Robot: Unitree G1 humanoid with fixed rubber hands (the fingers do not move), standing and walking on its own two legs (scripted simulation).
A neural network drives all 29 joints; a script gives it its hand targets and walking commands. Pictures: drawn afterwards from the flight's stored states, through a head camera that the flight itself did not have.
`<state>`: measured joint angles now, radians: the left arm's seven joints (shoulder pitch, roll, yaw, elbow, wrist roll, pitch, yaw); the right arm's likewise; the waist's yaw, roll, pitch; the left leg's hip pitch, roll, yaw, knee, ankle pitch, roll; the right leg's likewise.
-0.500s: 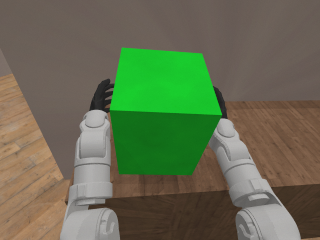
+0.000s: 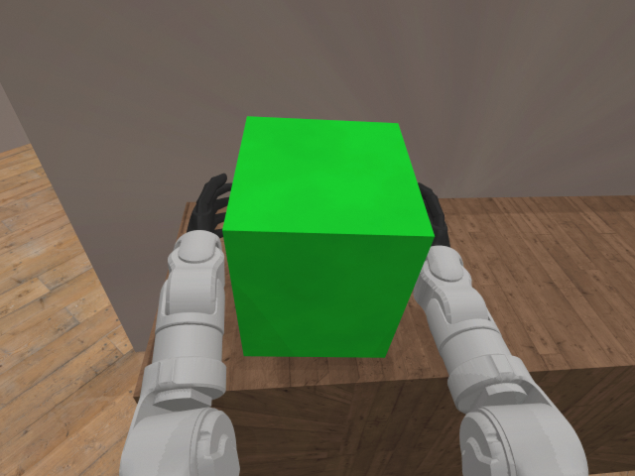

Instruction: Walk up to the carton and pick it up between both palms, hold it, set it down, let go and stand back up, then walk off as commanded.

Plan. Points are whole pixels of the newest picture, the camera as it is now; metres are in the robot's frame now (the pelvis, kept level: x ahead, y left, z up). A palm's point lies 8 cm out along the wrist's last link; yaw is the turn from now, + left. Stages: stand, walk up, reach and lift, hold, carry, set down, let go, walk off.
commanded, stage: set down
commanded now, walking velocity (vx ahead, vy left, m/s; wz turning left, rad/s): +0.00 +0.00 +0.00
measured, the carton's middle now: (319, 242) +0.40 +0.00 +0.12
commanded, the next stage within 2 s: none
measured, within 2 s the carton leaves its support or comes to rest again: rests again in 1.86 s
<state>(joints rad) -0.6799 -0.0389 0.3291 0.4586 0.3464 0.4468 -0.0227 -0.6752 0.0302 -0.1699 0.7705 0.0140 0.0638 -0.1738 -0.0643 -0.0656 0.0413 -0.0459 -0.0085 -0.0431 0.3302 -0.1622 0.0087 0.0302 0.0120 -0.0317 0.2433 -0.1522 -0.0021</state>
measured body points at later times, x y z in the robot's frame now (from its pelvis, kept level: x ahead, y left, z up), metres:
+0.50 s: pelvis +0.00 +0.00 +0.00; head -0.01 +0.03 +0.45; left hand +0.41 +0.14 +0.12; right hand +0.39 -0.16 +0.11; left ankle +0.02 +0.11 -0.75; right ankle +0.00 -0.12 -0.75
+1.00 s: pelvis +0.01 +0.00 +0.00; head +0.01 +0.02 +0.45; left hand +0.42 +0.13 +0.09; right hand +0.39 -0.17 +0.09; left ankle +0.02 +0.11 -0.75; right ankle +0.00 -0.12 -0.75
